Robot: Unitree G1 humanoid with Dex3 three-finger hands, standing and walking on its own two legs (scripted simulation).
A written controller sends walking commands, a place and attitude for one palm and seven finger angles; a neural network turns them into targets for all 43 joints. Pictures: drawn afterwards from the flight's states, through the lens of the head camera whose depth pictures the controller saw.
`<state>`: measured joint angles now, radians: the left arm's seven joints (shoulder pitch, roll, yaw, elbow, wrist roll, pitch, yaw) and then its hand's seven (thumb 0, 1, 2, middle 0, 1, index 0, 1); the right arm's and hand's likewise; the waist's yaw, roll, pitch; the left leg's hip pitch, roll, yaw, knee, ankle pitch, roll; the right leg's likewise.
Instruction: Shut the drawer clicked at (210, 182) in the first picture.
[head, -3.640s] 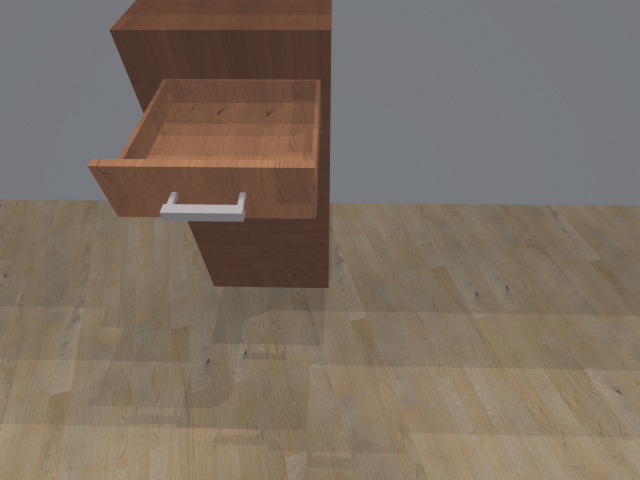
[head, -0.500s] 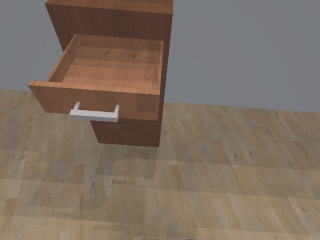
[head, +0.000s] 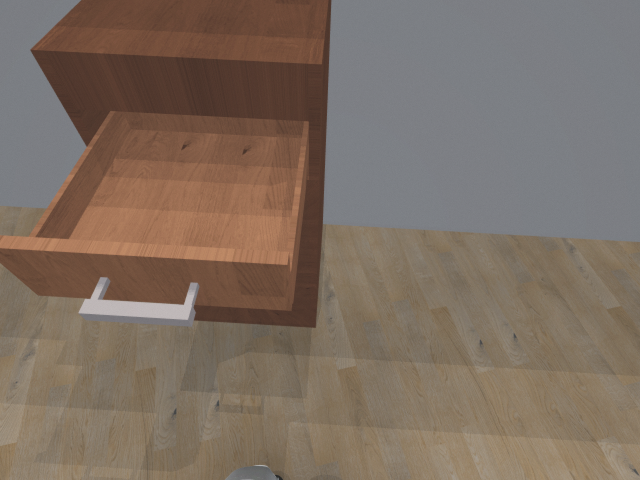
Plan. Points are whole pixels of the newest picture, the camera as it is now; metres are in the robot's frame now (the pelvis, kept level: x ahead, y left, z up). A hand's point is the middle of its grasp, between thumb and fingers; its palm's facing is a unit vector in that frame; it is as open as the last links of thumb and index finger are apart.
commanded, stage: come to a stop and stand still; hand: left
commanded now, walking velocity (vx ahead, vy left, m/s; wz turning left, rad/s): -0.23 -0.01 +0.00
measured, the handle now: (143, 299) +0.32 +0.26 +0.00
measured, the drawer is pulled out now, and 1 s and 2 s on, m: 0.29 0.29 0.29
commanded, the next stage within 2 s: look again from close up in 1.16 s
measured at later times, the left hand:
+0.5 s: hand out of the picture +0.01 +0.16 -0.16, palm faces +0.08 -0.95 -0.30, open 7.4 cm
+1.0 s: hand out of the picture -0.06 +0.18 -0.17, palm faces +0.03 -0.98 -0.21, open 7.4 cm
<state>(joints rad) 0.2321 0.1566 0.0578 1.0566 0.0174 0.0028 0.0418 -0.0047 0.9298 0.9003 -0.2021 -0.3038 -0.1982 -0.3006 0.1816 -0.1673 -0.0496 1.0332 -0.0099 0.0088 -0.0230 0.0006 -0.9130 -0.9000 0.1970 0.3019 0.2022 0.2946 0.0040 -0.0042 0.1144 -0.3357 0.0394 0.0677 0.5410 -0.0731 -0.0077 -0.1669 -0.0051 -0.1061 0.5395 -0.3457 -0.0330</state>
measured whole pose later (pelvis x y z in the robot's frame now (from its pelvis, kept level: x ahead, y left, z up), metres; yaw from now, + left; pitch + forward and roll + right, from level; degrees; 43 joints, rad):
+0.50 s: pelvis -0.02 -0.04 -0.01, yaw +2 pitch -3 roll +2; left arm 0.32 0.19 0.02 0.91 0.04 0.01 0.05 0.00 0.91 0.90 -0.20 -0.30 -0.20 -0.30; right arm 0.19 -0.21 -0.07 0.88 -0.02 0.07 0.00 0.00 -0.91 -0.90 0.20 0.30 0.20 0.29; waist 0.01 0.01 0.03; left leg -0.38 0.00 0.02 0.85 -0.40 0.00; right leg -0.22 -0.01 -0.05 0.64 -0.37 -0.05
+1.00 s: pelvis -0.05 +0.01 +0.01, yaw +1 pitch -2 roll -1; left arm 0.34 0.16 0.00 1.03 0.02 0.02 0.04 0.00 0.91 0.90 -0.20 -0.30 -0.20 -0.30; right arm 0.31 -0.16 -0.02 1.04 -0.02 0.02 -0.01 0.00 -0.91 -0.90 0.20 0.30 0.20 0.30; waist -0.01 0.01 0.03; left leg -0.27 -0.02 0.09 0.47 -0.18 0.06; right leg -0.22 -0.02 -0.03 0.47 -0.23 0.01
